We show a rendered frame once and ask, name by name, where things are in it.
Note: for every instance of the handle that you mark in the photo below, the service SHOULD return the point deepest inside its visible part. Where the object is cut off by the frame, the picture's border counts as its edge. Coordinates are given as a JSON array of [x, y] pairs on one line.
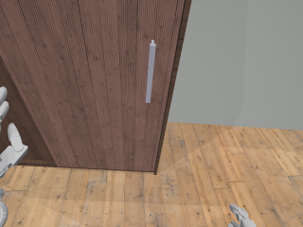
[[150, 71]]

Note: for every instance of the robot right hand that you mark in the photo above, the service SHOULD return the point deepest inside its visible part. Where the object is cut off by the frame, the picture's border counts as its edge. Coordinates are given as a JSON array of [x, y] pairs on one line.
[[242, 217]]

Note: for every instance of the robot left hand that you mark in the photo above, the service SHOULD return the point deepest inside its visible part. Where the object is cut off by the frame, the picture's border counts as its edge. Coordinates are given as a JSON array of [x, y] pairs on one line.
[[13, 154]]

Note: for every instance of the wardrobe door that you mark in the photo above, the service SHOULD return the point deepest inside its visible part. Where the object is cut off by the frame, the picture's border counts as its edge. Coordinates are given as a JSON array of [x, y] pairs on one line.
[[81, 67], [19, 115]]

